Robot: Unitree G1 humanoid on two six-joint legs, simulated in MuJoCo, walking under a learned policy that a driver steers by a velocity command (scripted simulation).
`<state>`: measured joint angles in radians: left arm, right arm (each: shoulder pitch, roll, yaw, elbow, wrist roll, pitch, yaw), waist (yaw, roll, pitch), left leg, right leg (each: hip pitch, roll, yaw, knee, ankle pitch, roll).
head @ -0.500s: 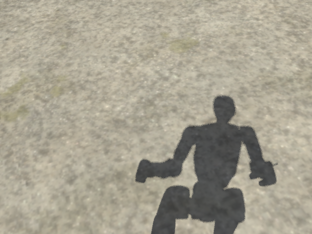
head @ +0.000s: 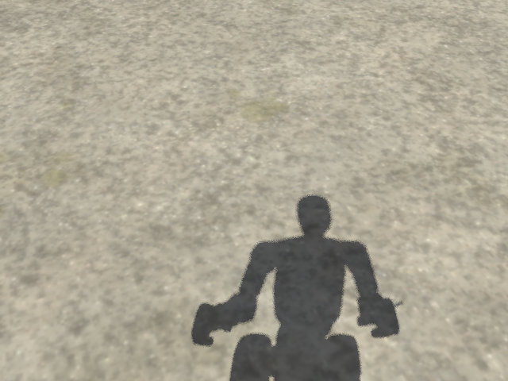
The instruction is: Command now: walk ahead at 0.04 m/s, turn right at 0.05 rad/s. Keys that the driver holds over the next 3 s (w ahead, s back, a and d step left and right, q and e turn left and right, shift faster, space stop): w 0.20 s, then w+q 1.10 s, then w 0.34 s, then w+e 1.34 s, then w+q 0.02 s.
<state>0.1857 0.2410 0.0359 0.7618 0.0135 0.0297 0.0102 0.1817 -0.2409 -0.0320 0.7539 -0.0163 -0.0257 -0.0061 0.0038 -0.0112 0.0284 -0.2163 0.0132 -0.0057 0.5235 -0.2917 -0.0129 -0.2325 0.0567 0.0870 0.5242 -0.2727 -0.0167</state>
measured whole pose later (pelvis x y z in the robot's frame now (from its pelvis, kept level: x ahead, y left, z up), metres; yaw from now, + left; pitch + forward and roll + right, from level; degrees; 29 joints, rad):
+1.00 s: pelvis +0.39 +0.09 +0.01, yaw +23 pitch +2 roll +0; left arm 0.10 0.31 0.04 0.66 0.02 -0.10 0.02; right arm 0.32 -0.28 -0.06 0.71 0.01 -0.05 0.01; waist -0.06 -0.03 0.04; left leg -0.18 -0.14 -0.11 0.35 -0.18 0.11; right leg -0.71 -0.11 0.12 0.83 -0.06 0.07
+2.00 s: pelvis +0.82 +0.38 +0.01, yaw +33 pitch +0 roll +2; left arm 0.19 0.30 0.06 0.77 -0.02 -0.04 -0.01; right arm 0.33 -0.27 -0.06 0.81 -0.02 -0.10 0.01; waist -0.05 -0.05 0.02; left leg -0.03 -0.04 0.17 0.24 -0.22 0.05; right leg -0.70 -0.10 0.08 0.89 -0.01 0.02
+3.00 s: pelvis +1.33 +0.60 +0.01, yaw -3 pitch +1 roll +2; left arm 0.20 0.31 0.08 0.63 -0.02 -0.01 -0.01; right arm 0.32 -0.27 -0.06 0.82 -0.01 -0.09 0.00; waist -0.07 -0.05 0.03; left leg -0.08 -0.02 0.14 0.29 -0.22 0.03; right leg -0.69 -0.09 0.07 0.98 -0.15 0.01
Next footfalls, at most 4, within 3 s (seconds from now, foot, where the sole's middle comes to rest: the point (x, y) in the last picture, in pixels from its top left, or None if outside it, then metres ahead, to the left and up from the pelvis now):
0.70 left None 0.40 0.15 -0.77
1.18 right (237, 306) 0.72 0.07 -0.77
1.68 left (108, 293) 0.76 0.45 -0.77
2.22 right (139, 196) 1.14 0.42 -0.77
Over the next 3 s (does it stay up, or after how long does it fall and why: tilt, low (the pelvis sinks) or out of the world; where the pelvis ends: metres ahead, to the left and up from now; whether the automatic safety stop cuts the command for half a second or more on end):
stays up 1.33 0.60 0.01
